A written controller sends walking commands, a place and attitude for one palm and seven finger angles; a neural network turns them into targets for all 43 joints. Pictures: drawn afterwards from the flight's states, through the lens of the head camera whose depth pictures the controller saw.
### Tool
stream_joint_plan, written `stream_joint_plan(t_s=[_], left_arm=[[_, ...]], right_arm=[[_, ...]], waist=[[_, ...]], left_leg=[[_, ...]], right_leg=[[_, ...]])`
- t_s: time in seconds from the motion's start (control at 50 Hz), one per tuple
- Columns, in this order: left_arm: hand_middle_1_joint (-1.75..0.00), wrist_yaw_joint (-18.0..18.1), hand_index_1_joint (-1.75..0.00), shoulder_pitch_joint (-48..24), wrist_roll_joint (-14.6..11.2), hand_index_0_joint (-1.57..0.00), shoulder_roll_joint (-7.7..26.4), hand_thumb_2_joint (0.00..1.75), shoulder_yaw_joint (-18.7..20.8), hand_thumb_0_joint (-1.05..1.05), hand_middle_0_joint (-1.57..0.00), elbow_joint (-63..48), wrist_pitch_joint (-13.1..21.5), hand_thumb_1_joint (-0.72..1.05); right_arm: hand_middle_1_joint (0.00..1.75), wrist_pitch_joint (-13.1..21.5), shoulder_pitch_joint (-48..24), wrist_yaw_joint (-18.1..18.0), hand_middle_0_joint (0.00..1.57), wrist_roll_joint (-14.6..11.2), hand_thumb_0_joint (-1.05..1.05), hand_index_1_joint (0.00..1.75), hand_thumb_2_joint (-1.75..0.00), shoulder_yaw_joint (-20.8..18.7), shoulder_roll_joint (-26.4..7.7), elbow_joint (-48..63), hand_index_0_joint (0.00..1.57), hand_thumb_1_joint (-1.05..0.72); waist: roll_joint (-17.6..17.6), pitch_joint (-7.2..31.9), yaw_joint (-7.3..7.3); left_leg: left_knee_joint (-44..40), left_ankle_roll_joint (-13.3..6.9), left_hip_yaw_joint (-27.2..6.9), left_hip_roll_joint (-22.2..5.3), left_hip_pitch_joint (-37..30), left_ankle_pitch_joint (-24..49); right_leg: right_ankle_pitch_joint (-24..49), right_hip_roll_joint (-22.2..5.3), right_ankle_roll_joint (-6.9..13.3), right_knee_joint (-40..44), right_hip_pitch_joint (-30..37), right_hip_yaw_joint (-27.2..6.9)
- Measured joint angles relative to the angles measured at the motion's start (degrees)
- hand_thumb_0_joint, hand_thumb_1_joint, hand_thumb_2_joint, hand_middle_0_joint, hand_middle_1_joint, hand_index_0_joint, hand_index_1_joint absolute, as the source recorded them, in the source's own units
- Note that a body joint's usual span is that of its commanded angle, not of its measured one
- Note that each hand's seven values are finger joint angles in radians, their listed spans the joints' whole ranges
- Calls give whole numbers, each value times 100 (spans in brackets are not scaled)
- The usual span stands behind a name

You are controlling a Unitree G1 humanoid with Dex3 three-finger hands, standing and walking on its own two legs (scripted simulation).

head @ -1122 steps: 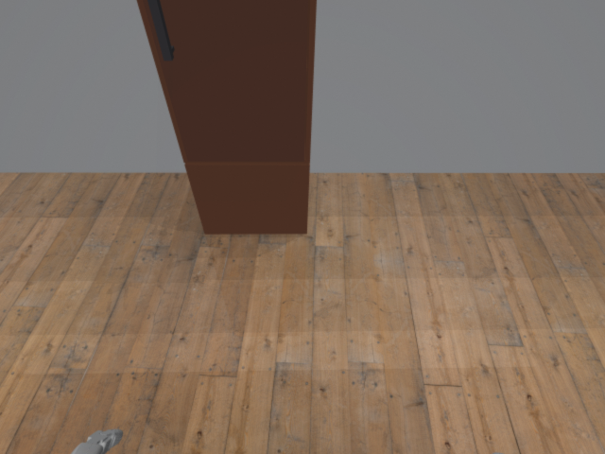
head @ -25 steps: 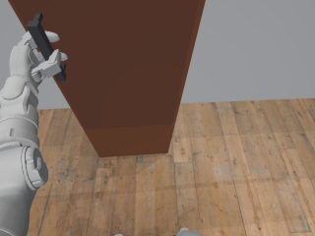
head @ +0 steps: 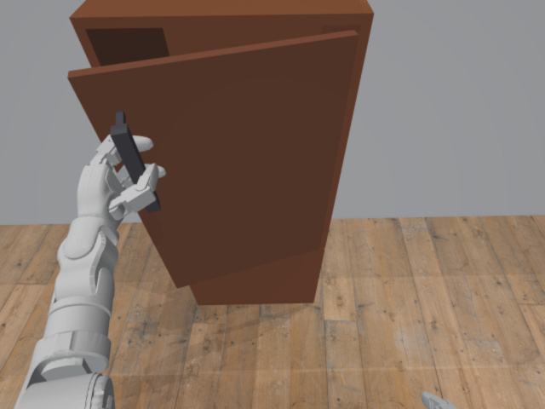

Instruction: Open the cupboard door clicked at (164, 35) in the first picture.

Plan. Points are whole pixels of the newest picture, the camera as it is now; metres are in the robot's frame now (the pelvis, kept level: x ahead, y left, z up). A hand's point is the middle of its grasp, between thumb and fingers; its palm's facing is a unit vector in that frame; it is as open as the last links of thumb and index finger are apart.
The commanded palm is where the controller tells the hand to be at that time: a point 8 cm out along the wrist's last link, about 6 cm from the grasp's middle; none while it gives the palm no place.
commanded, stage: pull the door open along its arc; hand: left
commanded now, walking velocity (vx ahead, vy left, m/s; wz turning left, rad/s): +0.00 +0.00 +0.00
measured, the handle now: (138, 164) +0.45 +0.22 +0.13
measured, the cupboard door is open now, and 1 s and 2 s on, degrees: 16 43 46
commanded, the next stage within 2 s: open thumb and fingers to let go in 0.44 s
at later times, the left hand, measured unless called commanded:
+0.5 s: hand (222, 266) +0.27 +0.07 +0.14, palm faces +0.37 -0.93 +0.01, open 6.1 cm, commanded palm +0.22 +0.11 +0.12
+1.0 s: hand (211, 261) +0.27 +0.08 +0.13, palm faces +0.39 -0.92 +0.01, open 11.4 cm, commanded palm +0.22 +0.12 +0.12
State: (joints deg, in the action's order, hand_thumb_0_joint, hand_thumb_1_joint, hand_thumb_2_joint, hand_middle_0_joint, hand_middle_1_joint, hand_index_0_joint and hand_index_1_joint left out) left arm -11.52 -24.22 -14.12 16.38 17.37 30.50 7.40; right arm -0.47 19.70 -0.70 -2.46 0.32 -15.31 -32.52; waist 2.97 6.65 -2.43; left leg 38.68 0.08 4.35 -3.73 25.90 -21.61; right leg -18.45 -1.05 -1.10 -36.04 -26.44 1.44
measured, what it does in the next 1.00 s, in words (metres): stands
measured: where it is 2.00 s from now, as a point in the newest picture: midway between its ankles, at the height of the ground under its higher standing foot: outside the picture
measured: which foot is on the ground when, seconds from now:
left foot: down 0.00-1.00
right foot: down 0.00-1.00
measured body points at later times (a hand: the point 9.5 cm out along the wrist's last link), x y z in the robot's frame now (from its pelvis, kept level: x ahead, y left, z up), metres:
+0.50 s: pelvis -0.01 -0.03 +0.01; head -0.03 -0.05 +0.46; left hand +0.24 +0.11 +0.14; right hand +0.21 -0.21 -0.07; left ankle -0.03 +0.11 -0.72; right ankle -0.01 -0.14 -0.72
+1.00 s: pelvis -0.01 -0.02 +0.01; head -0.03 -0.04 +0.46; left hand +0.25 +0.13 +0.13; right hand +0.19 -0.22 -0.08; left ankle -0.03 +0.11 -0.72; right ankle -0.01 -0.14 -0.72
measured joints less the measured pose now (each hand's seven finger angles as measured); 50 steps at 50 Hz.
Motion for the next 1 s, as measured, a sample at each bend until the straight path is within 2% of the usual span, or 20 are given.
stream_joint_plan(t_s=[0.06,0.16,0.24,0.3,0.36,0.44,0.54,0.6,0.7,0.82,1.0], left_arm=[[-135,913,-128,457,87,-33,-624,77,-273,2,-34,-872,-193,68],[-135,2308,-128,1299,529,-33,-1464,78,-997,2,-34,-2223,-610,68],[-134,3247,-129,1740,1037,-33,-1908,78,-1637,2,-33,-2918,-1081,68],[-133,3669,-131,1996,1345,-33,-2097,79,-2023,2,-32,-3251,-1425,69],[-133,3822,-132,2291,1501,-33,-2188,80,-2330,2,-32,-3506,-1611,69],[-133,3841,-132,2769,1595,-33,-2270,78,-2673,2,-32,-3887,-1695,69],[-134,3844,-133,3192,1654,-33,-2092,77,-3132,1,-34,-4246,-1668,69],[-134,3973,-133,2995,1623,-34,-2103,79,-3106,1,-35,-4083,-1644,68],[-133,4017,-133,2544,1569,-36,-2124,78,-2808,1,-37,-3661,-1615,62],[-131,3867,-130,2620,1509,-36,-2157,69,-2668,2,-36,-3620,-1480,41],[-125,3851,-124,2764,1558,-34,-2127,46,-2803,1,-33,-3710,-1430,-12]], right_arm=[[30,150,-302,90,20,33,1,30,-90,-19,71,-16,19,-90],[30,219,-745,201,20,161,1,30,-90,4,266,1,19,-90],[30,87,-1042,182,20,295,1,30,-90,102,400,0,19,-90],[30,-47,-1183,121,20,379,1,30,-90,168,487,-7,20,-90],[30,-174,-1239,56,20,425,1,30,-90,211,551,-24,20,-90],[30,-294,-1219,34,20,458,1,30,-90,209,581,-44,20,-90],[30,-394,-1188,33,20,484,1,30,-90,169,527,-85,20,-90],[30,-422,-1213,-54,20,502,1,30,-90,154,462,-214,20,-90],[30,-461,-1216,-164,20,518,1,30,-90,141,444,-392,20,-90],[30,-441,-1099,-155,20,514,1,30,-90,110,482,-377,19,-90],[30,-418,-1117,-137,20,506,1,30,-90,103,506,-318,20,-90]], waist=[[22,-38,132],[11,-95,320],[2,-176,391],[7,-223,419],[15,-262,425],[24,-311,422],[73,-416,368],[104,-534,373],[83,-611,414],[53,-560,418],[20,-587,409]], left_leg=[[-71,4,-38,43,-121,53],[-240,28,-91,96,-403,154],[-322,65,-201,126,-636,208],[-407,98,-273,128,-820,255],[-510,133,-327,108,-1024,295],[-603,181,-366,59,-1246,318],[-619,219,-405,22,-1396,312],[-621,212,-460,22,-1433,337],[-767,196,-468,24,-1477,447],[-899,215,-393,39,-1535,496],[-823,152,-342,82,-1562,428]], right_leg=[[17,-40,-2,42,131,39],[33,-87,16,109,398,96],[7,-114,54,134,657,208],[6,-113,92,191,858,283],[20,-87,130,286,1079,341],[37,-33,177,395,1317,384],[18,6,219,416,1481,424],[33,10,230,443,1554,477],[132,17,244,572,1590,488],[177,4,223,646,1593,416],[172,-40,153,645,1641,364]])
